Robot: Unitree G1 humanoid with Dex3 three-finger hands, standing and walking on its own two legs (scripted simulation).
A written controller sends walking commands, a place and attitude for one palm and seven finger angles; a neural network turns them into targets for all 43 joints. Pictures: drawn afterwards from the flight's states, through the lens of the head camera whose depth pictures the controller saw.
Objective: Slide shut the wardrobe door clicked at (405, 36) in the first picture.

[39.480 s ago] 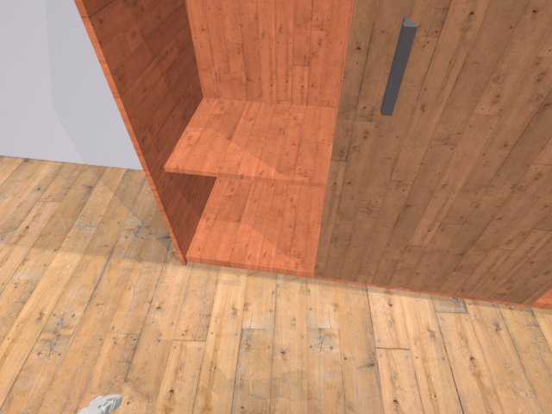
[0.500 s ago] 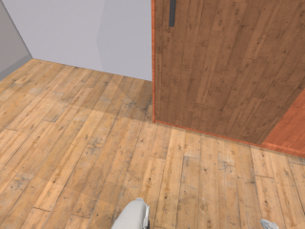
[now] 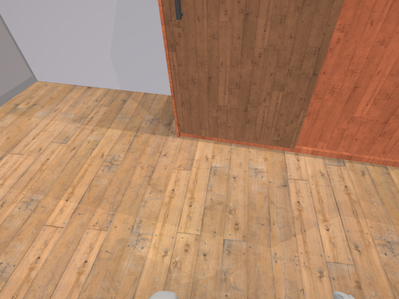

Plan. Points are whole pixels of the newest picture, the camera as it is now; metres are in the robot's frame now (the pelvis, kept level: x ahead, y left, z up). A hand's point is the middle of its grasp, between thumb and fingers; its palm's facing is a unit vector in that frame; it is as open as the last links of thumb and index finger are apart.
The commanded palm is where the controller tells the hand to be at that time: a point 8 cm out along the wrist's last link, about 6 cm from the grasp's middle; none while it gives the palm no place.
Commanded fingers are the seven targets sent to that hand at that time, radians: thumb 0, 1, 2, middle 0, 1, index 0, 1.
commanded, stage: relax the arm and regain balance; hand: right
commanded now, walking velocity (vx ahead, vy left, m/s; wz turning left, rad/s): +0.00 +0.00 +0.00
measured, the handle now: out of the picture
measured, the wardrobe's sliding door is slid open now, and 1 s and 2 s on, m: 0.00 0.00 0.00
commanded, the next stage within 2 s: step back with the hand held close in 1.28 s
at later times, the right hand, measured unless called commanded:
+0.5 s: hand out of the picture -0.14 -0.32 -0.10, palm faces +0.04 +0.92 -0.39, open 16.6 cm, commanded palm none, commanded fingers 0.00 0.50 -0.30 0.15 0.30 0.15 0.30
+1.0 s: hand out of the picture -0.25 -0.35 -0.12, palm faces +0.09 +0.94 -0.32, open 16.4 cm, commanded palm none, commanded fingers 0.00 0.50 -0.30 0.15 0.30 0.15 0.30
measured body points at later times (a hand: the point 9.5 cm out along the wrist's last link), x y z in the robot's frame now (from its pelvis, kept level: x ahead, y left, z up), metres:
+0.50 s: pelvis -0.23 -0.08 +0.04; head -0.25 -0.06 +0.48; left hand -0.23 +0.17 -0.12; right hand -0.15 -0.37 -0.07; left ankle -0.19 +0.00 -0.70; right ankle -0.27 -0.21 -0.65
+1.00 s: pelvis -0.34 -0.12 +0.03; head -0.34 -0.12 +0.48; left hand -0.31 +0.12 -0.12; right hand -0.26 -0.40 -0.09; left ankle -0.30 +0.00 -0.70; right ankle -0.33 -0.24 -0.70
